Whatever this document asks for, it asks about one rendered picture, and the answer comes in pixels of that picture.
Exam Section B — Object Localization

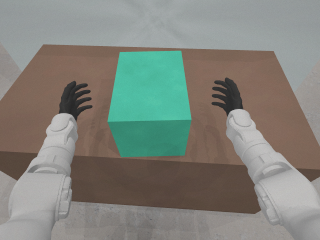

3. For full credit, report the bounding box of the right robot forearm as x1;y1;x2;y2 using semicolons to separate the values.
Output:
226;109;320;204

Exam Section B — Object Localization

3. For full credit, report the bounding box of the robot right hand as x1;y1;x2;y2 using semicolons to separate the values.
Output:
211;77;243;116

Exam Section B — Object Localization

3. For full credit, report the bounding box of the robot right upper arm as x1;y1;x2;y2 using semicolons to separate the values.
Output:
254;169;320;240

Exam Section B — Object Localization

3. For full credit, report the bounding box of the robot left hand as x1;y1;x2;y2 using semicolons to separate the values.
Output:
59;81;93;121

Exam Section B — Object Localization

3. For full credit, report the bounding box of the left robot forearm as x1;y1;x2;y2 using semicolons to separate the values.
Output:
8;113;78;218

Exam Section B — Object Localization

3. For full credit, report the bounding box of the pedestal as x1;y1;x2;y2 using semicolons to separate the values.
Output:
0;44;320;214

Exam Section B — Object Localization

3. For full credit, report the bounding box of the robot left upper arm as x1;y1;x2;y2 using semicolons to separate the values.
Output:
0;172;72;240

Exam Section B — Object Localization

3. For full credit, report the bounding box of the carton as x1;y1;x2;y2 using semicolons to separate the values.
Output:
107;50;192;157

